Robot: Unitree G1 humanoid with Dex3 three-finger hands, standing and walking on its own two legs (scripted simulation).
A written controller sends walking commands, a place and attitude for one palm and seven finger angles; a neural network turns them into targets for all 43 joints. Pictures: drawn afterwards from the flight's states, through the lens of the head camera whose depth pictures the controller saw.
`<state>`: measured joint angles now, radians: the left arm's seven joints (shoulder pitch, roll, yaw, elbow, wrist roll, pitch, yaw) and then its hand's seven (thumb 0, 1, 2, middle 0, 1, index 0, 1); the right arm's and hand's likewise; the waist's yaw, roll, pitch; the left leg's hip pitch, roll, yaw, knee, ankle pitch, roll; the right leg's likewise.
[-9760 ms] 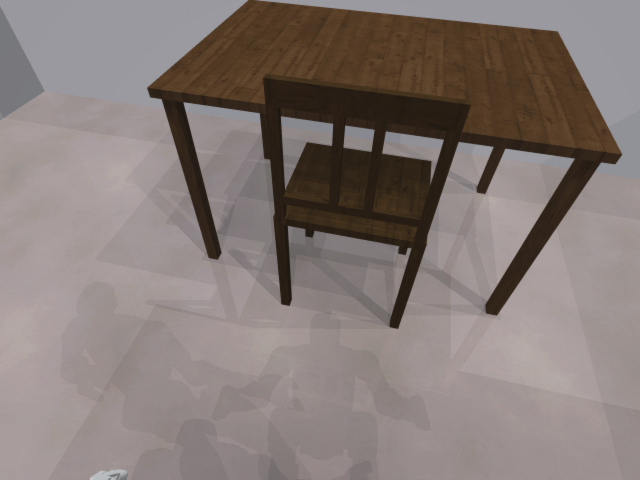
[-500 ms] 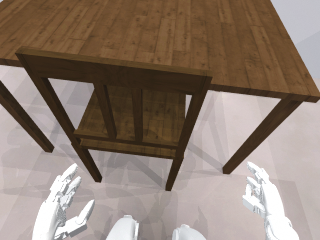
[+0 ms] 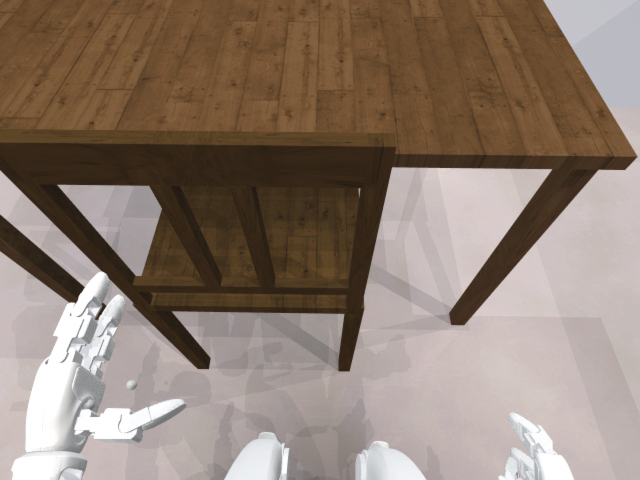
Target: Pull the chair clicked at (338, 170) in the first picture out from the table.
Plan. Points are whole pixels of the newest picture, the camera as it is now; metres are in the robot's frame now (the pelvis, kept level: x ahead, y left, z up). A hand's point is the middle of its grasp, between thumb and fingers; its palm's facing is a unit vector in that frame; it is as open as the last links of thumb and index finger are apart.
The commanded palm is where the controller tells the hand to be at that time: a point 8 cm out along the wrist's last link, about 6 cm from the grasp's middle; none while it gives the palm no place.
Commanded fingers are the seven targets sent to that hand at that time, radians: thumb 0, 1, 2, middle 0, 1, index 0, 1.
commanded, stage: raise the hand toward the chair's back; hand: left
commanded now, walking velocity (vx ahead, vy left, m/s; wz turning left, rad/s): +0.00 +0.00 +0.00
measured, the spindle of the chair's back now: (193, 240) +0.43 +0.20 -0.01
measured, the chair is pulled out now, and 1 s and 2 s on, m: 0.00 0.00 0.00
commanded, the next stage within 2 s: aim the fingers beside a spindle in 1.10 s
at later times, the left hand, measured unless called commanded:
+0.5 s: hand (92, 378) +0.23 +0.25 +0.04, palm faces +0.00 -1.00 -0.04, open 16.9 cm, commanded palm +0.21 +0.31 +0.05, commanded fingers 0.00 -0.50 0.30 -0.06 -0.08 -0.06 -0.08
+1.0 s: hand (89, 355) +0.25 +0.26 +0.04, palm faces +0.03 -1.00 -0.06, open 16.9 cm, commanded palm +0.22 +0.31 +0.05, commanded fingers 0.00 -0.50 0.30 -0.06 -0.08 -0.06 -0.08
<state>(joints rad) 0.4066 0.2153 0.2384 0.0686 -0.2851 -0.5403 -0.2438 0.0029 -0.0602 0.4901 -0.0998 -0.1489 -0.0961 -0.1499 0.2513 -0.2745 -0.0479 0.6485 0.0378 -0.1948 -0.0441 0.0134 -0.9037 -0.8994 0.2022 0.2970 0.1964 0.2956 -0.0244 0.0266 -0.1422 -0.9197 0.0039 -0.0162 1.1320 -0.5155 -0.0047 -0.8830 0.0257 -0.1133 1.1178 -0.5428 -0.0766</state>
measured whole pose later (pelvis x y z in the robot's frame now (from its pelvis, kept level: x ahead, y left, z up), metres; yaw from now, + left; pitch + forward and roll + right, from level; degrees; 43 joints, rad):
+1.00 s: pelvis +0.00 +0.05 +0.01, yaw -1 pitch +17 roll -4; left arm 0.29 0.28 0.22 0.07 -0.27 -0.39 -0.23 -0.01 -0.50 0.30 -0.06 -0.08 -0.06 -0.08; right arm 0.23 -0.26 0.02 0.55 0.03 -0.17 -0.02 0.01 -0.90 -0.90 0.20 0.30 0.20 0.30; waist -0.03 0.03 -0.14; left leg -0.91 -0.02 -0.01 1.13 -0.51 0.07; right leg -0.84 0.01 -0.10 1.05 -0.50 -0.01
